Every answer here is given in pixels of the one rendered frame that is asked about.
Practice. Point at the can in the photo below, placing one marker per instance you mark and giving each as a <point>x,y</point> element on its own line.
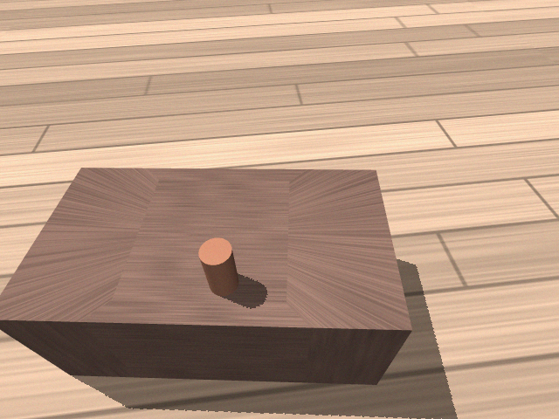
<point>217,259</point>

